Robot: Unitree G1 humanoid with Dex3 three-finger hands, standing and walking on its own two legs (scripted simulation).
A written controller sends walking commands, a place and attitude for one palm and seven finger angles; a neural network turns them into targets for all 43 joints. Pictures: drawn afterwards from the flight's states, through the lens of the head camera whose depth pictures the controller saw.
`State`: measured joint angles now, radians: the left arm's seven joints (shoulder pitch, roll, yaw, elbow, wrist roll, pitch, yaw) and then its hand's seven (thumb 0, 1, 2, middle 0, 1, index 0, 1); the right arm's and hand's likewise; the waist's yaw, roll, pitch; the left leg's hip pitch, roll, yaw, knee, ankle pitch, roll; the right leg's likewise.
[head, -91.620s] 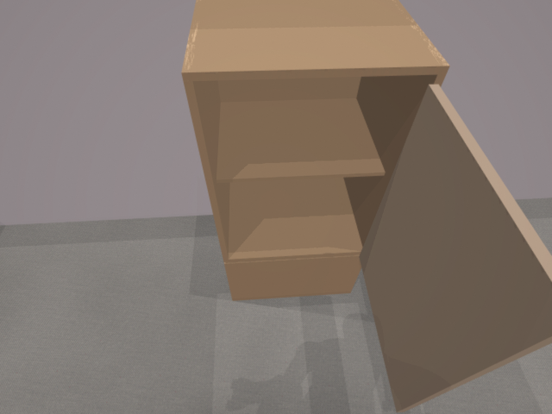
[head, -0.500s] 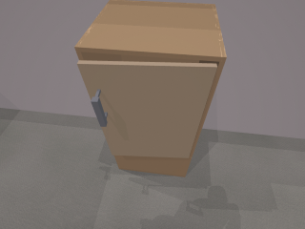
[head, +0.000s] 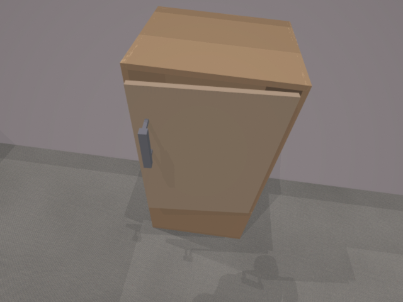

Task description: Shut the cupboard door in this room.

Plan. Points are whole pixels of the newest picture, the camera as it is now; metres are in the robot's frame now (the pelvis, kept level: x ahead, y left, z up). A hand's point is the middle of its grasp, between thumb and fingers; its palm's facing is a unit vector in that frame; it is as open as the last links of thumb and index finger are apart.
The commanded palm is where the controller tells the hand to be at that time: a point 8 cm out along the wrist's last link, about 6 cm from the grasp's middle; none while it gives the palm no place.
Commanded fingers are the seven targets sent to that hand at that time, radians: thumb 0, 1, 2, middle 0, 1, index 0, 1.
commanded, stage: come to a stop and stand still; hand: left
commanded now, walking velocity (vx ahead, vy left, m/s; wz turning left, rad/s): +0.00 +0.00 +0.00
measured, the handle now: (147, 143) +0.51 +0.19 -0.03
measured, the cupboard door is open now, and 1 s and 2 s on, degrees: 5 5 5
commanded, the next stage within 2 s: look again from close up in 0.14 s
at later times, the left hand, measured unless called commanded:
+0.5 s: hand out of the picture +0.02 +0.18 -0.18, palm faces +0.02 -0.97 -0.23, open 7.4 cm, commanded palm none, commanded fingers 0.00 0.90 0.90 -0.20 -0.30 -0.20 -0.30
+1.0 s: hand (127, 262) +0.20 +0.16 -0.05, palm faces +0.26 -0.96 -0.11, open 7.2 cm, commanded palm +0.12 +0.21 -0.07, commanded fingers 0.00 0.90 0.90 -0.37 -0.48 -0.37 -0.48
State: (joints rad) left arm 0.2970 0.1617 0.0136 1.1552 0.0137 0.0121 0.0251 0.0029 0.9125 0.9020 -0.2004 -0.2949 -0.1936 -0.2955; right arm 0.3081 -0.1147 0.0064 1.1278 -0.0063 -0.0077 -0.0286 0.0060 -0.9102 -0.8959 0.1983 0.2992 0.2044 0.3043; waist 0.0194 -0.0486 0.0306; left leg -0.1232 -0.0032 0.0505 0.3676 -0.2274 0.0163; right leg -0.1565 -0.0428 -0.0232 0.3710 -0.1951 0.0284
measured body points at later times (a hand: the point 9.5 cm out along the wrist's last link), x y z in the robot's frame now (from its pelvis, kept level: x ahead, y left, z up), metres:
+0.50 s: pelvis +0.01 +0.00 -0.01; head +0.02 -0.01 +0.44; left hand +0.02 +0.23 -0.16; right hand +0.02 -0.22 -0.17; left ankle -0.02 +0.10 -0.75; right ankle +0.00 -0.14 -0.75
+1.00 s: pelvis +0.01 -0.03 -0.03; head +0.03 -0.05 +0.42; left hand +0.18 +0.21 -0.04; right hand +0.12 -0.29 -0.14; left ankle -0.02 +0.10 -0.75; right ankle +0.00 -0.14 -0.75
